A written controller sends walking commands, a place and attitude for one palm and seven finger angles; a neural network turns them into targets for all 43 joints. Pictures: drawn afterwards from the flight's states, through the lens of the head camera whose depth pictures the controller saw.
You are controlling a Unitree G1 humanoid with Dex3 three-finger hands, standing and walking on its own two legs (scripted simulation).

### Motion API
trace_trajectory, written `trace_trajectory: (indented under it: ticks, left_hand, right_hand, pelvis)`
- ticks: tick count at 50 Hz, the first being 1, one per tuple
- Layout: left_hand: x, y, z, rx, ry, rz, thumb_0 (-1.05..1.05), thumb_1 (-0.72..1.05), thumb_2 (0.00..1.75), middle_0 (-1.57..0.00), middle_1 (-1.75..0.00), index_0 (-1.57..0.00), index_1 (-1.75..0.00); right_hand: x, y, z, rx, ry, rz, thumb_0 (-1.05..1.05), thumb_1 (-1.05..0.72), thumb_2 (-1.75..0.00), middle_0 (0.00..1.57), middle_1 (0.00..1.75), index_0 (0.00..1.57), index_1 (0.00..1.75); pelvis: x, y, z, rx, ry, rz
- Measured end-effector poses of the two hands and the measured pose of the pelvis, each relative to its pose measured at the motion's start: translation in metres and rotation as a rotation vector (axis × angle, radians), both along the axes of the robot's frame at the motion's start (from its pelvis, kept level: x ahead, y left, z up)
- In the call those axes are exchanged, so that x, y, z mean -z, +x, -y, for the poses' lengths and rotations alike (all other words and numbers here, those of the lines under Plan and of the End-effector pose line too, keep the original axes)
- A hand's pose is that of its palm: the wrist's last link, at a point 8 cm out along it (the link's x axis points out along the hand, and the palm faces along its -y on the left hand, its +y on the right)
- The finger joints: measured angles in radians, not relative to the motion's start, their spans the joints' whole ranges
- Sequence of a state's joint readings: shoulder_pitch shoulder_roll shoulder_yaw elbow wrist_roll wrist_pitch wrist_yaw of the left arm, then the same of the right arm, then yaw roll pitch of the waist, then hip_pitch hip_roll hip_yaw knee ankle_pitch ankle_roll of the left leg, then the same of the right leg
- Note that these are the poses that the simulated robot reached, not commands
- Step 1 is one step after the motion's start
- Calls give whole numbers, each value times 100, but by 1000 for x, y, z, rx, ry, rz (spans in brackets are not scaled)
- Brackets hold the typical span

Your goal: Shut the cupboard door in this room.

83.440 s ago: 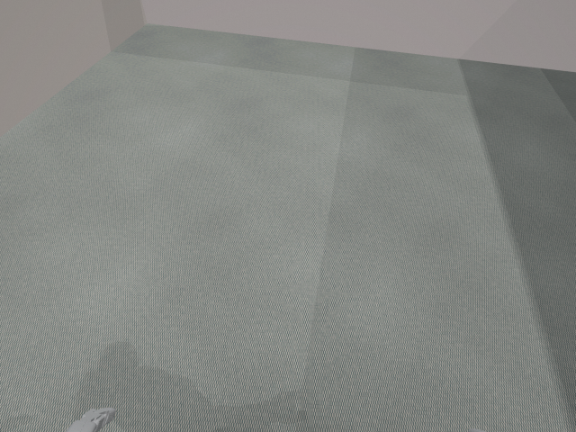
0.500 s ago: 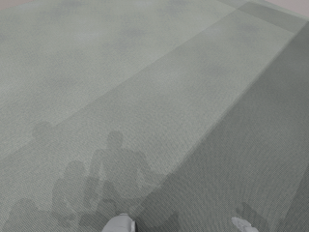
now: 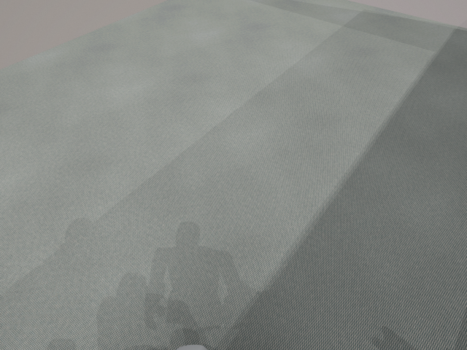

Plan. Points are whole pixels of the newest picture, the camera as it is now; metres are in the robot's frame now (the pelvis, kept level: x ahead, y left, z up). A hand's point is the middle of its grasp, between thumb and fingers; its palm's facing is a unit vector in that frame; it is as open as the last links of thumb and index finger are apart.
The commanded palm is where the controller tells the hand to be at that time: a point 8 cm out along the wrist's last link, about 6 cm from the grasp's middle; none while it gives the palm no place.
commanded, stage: turn to face it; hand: left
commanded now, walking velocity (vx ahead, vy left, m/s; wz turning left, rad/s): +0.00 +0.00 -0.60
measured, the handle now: out of the picture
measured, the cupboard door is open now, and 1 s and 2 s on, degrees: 33 33 33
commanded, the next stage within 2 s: none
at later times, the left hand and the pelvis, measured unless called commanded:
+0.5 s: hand (140, 324) +0.18 +0.21 -0.15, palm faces -0.25 -0.94 -0.25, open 7.4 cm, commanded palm none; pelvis +0.02 +0.03 +0.01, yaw -17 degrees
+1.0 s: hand (185, 322) +0.20 +0.13 -0.16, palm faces -0.51 -0.84 -0.19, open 7.4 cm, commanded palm none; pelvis +0.03 +0.01 +0.00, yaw -33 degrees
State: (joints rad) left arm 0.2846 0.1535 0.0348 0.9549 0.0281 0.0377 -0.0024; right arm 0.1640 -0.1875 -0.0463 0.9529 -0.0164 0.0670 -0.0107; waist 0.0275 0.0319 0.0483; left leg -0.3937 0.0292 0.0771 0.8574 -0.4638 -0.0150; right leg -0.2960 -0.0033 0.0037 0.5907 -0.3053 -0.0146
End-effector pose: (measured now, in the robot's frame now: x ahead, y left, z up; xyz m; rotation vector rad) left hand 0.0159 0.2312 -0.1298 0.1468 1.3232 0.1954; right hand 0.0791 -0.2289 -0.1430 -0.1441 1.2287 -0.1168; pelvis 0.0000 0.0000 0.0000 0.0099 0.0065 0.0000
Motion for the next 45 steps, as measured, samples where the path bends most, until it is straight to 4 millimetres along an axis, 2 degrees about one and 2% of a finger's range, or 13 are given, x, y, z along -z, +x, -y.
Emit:
trace_trajectory:
  ticks: [5, 11, 15, 20, 25, 29, 32, 34, 37, 41, 45]
  left_hand:
    - [-1, 10, 4, 32, -20, -40, 1, 90, 89, -21, -30, -20, -30]
    - [11, 36, -18, 87, -26, -40, 1, 90, 89, -21, -30, -20, -30]
    - [22, 67, -39, 141, -21, -22, 1, 90, 89, -21, -30, -20, -30]
    - [7, 120, -47, 237, -3, 48, 1, 90, 89, -20, -30, -20, -30]
    - [-9, 172, -31, 349, 16, 134, 1, 91, 89, -20, -30, -20, -30]
    - [-17, 206, -1, 449, 30, 188, 1, 91, 89, -20, -30, -20, -30]
    - [-17, 224, 27, 518, 42, 242, 1, 91, 89, -20, -30, -20, -30]
    - [-19, 225, 42, 547, 44, 255, 1, 91, 89, -20, -30, -20, -30]
    - [-22, 217, 56, 568, 39, 229, 1, 90, 89, -20, -30, -20, -30]
    - [-18, 203, 66, 591, 14, 164, 1, 90, 89, -20, -30, -20, -30]
    - [-10, 195, 69, 611, -18, 113, 1, 90, 89, -21, -30, -20, -30]
  right_hand:
    - [-15, -15, 20, 62, -61, -47, 1, -90, -90, 20, 30, 20, 30]
    - [-29, -16, 23, 123, -139, -18, 1, -91, -90, 19, 30, 19, 30]
    - [-33, -19, 14, 152, -171, 32, 1, -90, -90, 19, 30, 19, 30]
    - [-40, -37, 1, 197, -154, 28, 1, -90, -90, 20, 30, 20, 30]
    - [-32, -65, -1, 275, -116, 0, 1, -90, -90, 20, 30, 20, 30]
    - [-16, -94, 7, 360, -79, -30, 1, -90, -90, 20, 30, 20, 30]
    - [3, -117, 21, 418, -55, -57, 1, -90, -90, 20, 30, 20, 30]
    - [8, -127, 29, 450, -54, -84, 1, -90, -90, 20, 30, 20, 30]
    - [2, -133, 39, 482, -64, -91, 1, -90, -90, 20, 30, 20, 30]
    - [-13, -127, 47, 507, -81, -51, 1, -90, -90, 20, 30, 20, 30]
    - [-23, -118, 49, 530, -106, -13, 1, -90, -90, 20, 30, 19, 30]
  pelvis:
    - [-9, 5, -1, 47, 6, -22]
    - [-6, 11, -15, 112, -5, -33]
    - [1, 14, -27, 170, -13, -20]
    - [-8, 16, -29, 231, -39, -9]
    - [-9, 16, -25, 302, -48, -4]
    - [-3, 16, -14, 361, -34, 0]
    - [9, 16, 0, 397, -17, -1]
    - [10, 14, 4, 415, -21, 2]
    - [3, 14, 7, 441, -9, 5]
    - [-5, 15, 9, 482, 6, -2]
    - [-7, 21, 6, 518, 4, -12]
